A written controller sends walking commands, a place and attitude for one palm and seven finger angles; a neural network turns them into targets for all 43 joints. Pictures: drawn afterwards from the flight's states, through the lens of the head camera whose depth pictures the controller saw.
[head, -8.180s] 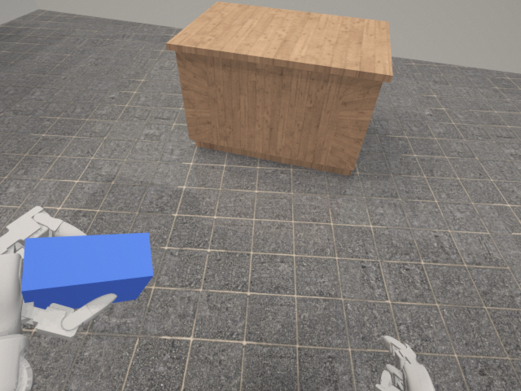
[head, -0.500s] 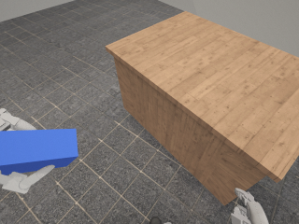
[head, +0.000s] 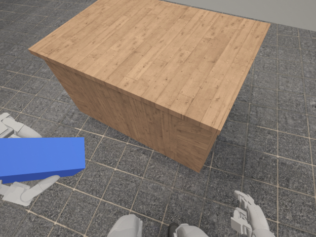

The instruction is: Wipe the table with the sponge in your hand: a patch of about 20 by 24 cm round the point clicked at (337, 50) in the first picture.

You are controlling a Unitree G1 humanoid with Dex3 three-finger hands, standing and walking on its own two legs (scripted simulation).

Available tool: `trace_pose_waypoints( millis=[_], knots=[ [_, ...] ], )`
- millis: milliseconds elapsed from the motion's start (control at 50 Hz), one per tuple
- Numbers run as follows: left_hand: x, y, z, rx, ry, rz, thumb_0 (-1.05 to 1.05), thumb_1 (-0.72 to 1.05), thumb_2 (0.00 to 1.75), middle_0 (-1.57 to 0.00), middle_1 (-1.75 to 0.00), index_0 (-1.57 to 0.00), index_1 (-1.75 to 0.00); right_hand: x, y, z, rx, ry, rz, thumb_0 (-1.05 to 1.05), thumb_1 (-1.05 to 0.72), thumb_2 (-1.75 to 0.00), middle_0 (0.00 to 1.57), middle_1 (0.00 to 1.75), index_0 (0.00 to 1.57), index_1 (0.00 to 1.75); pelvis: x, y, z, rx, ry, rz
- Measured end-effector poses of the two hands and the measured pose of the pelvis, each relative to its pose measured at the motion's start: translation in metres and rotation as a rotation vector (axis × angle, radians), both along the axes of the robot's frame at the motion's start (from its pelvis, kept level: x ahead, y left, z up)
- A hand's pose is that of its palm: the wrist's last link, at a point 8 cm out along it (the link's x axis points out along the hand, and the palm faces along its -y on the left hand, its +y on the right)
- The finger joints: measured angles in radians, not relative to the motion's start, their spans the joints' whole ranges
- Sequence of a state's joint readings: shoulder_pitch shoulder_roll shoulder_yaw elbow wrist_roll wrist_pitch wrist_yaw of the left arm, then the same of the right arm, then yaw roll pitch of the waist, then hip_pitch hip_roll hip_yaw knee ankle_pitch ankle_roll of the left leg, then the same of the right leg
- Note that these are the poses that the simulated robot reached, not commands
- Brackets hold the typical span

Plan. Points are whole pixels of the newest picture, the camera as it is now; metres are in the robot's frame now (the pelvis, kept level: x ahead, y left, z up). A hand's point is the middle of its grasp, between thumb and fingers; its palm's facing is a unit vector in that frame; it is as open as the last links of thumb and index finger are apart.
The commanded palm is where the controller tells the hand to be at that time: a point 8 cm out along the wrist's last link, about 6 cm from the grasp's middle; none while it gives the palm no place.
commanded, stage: turn to face it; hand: left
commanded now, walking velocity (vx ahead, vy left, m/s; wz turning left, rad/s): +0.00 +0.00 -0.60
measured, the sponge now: (54, 159) +0.23 +0.19 +0.16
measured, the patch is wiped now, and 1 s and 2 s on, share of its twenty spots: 0.00 0.00 0.00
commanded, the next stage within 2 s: take the last steps up to it in 1.44 s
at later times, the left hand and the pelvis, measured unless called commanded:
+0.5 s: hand (91, 173) +0.20 +0.11 +0.17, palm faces +0.13 -0.82 -0.56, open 9.9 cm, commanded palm +0.17 +0.15 +0.18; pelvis -0.07 -0.06 -0.01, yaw -19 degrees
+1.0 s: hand (189, 188) +0.19 -0.04 +0.17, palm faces -0.18 -0.86 -0.48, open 9.9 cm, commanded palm +0.16 +0.03 +0.18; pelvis -0.13 -0.11 +0.00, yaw -36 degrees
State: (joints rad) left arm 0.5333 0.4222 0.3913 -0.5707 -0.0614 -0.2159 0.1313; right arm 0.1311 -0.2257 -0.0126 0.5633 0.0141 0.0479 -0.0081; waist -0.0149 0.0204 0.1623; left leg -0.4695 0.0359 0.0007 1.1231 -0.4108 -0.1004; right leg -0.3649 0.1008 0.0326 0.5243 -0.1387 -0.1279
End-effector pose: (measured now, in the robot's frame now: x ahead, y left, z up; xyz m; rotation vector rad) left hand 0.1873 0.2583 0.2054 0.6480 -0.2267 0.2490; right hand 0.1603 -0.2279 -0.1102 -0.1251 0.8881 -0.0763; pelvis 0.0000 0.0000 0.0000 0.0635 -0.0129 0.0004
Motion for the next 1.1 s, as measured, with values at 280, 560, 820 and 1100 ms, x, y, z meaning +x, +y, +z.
trace_pose_waypoints(
  millis=[280,560,820,1100],
  knots=[
    [-0.005,-0.040,-0.009,-0.117,-0.038,-0.078,0.00,-0.46,1.01,-0.78,-1.34,-0.75,-1.36,-0.061,-0.073,0.033,-0.090,-0.029,-0.152,0.01,-0.91,-0.90,0.19,0.30,0.19,0.30,-0.033,-0.023,0.007,0.031,0.056,-0.165],
    [-0.006,-0.136,-0.018,0.013,-0.057,-0.261,0.00,-0.46,1.01,-0.78,-1.34,-0.75,-1.36,-0.150,-0.086,-0.020,0.059,-0.094,-0.277,0.01,-0.91,-0.89,0.20,0.30,0.20,0.30,-0.080,-0.076,-0.025,-0.048,-0.007,-0.364],
    [-0.003,-0.231,0.007,0.021,-0.037,-0.556,0.00,-0.46,1.01,-0.78,-1.34,-0.75,-1.36,-0.270,-0.169,0.013,-0.055,0.034,-0.566,0.02,-0.91,-0.89,0.20,0.30,0.20,0.30,-0.110,-0.105,0.002,0.015,0.033,-0.533],
    [-0.021,-0.264,-0.016,-0.070,-0.030,-0.662,0.00,-0.46,1.01,-0.79,-1.34,-0.75,-1.36,-0.318,-0.176,0.030,-0.111,-0.046,-0.659,0.01,-0.91,-0.90,0.19,0.30,0.19,0.30,-0.146,-0.107,-0.005,0.010,0.043,-0.665]
  ],
)
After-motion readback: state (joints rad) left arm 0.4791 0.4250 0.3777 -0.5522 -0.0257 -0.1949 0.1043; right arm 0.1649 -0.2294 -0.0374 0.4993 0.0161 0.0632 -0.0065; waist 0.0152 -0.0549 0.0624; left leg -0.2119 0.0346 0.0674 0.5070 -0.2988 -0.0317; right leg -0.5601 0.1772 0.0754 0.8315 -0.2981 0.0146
